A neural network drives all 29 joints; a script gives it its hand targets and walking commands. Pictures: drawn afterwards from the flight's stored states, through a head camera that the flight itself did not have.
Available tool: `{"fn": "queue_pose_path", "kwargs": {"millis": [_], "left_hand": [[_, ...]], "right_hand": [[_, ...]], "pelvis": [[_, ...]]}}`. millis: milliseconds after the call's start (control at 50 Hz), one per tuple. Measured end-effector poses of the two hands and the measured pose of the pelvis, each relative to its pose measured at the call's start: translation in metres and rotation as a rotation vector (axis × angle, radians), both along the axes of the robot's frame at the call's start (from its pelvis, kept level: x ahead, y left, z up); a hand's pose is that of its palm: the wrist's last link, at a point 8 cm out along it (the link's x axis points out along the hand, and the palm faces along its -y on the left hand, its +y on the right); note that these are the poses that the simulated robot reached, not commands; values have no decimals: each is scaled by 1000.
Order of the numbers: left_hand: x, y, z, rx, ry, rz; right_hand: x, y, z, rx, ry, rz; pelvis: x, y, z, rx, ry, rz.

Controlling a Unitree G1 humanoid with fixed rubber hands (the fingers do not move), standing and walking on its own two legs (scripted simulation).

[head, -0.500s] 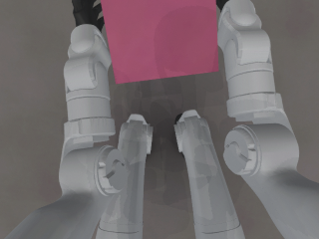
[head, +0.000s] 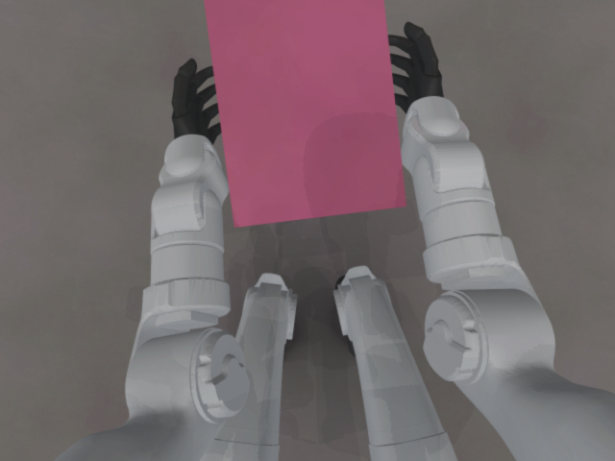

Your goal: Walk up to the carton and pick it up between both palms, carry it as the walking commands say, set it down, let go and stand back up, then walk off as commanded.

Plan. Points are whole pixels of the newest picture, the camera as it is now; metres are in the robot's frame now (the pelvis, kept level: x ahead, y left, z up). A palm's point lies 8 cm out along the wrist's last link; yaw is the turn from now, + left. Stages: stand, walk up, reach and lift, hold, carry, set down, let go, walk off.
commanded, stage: reach and lift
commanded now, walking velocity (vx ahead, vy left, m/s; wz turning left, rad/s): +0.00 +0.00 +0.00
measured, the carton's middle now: (308, 121) +0.50 +0.01 -0.14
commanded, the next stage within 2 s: none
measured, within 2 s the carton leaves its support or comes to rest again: neither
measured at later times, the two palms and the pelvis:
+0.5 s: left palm (153, 121) +0.45 +0.14 +0.02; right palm (448, 77) +0.48 -0.11 +0.02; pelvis +0.07 +0.00 +0.09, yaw +0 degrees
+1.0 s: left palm (104, 112) +0.43 +0.14 +0.09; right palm (491, 61) +0.45 -0.12 +0.09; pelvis +0.09 +0.00 +0.14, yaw +0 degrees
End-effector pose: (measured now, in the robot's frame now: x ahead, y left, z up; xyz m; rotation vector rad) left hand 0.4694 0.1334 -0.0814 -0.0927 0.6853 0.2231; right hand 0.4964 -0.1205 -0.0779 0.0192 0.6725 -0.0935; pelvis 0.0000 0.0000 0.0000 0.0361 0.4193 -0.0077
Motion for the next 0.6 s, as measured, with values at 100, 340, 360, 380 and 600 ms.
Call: {"fn": "queue_pose_path", "kwargs": {"millis": [100, 340, 360, 380, 600], "left_hand": [[-6, 0, 31, -1, 26, -3], [-12, 3, 84, 12, 35, -21], [-12, 4, 86, 12, 32, -22], [-12, 4, 88, 13, 30, -23], [-20, 5, 106, 14, 24, -26]], "right_hand": [[-7, 0, 31, 3, 26, -9], [-12, 3, 87, -4, 32, 16], [-12, 4, 89, -5, 29, 16], [-12, 4, 91, -6, 27, 16], [-25, 5, 104, -4, 20, 11]], "pelvis": [[19, 0, 16, -1, 85, 1], [55, 2, 66, -16, 85, 13], [57, 2, 69, -17, 84, 13], [60, 2, 72, -18, 83, 14], [82, 5, 100, -24, 71, 19]]}}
